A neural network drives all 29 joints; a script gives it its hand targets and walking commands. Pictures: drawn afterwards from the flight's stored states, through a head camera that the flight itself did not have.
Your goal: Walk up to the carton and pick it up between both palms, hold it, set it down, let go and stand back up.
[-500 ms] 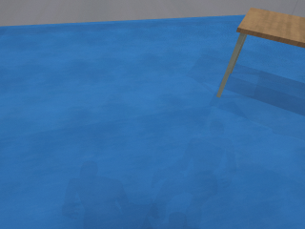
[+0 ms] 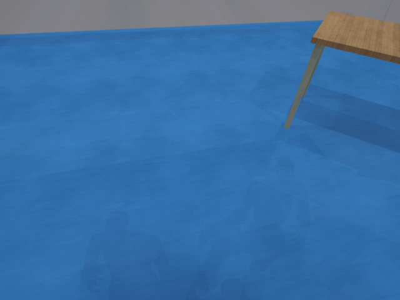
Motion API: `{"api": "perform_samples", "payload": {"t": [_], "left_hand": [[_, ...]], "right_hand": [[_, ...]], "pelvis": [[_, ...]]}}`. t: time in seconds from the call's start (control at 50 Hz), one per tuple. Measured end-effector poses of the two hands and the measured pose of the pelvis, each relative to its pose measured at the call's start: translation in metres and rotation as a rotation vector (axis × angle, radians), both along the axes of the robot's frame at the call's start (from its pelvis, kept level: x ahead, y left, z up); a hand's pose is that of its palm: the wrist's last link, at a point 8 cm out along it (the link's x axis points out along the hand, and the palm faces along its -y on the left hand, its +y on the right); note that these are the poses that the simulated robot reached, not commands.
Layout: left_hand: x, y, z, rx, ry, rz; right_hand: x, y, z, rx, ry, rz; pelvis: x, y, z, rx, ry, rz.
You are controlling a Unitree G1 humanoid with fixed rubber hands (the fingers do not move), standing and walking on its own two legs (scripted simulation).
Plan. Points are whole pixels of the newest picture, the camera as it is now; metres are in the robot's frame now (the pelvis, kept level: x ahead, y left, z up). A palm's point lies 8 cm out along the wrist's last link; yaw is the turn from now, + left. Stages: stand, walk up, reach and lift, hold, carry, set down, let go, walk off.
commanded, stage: stand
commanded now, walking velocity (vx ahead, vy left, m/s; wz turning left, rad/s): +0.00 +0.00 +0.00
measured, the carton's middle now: out of the picture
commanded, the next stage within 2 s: walk up in 0.48 s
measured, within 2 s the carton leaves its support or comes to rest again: neither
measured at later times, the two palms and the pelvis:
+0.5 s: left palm out of the picture +0.04 +0.25 -0.12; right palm out of the picture +0.04 -0.25 -0.12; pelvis +0.00 +0.00 +0.00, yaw +0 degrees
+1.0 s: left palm out of the picture +0.15 +0.19 -0.11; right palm out of the picture +0.02 -0.37 -0.13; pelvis +0.05 -0.08 -0.01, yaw -13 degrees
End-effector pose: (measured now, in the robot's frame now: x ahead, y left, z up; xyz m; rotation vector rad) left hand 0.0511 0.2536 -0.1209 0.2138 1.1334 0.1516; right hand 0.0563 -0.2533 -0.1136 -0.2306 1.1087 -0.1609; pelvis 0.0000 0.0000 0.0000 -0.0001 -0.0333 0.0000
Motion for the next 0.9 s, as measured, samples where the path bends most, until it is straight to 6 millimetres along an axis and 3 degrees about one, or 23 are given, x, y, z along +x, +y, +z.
{"api": "perform_samples", "payload": {"t": [0.7, 0.78, 0.9], "left_hand": [[-0.016, 0.000, -0.005, -0.004, 0.079, 0.019], [-0.007, 0.000, -0.005, 0.004, 0.132, -0.070], [0.045, -0.019, 0.006, 0.025, 0.088, -0.162]], "right_hand": [[-0.017, 0.000, -0.005, -0.008, 0.081, -0.022], [-0.024, -0.019, -0.003, -0.066, 0.036, -0.068], [-0.045, -0.067, -0.003, -0.101, 0.058, -0.185]], "pelvis": [[0.004, 0.000, 0.003, 0.003, 0.001, -0.013], [0.007, -0.008, 0.000, 0.009, 0.006, -0.082], [0.024, -0.040, -0.001, 0.025, -0.007, -0.164]]}}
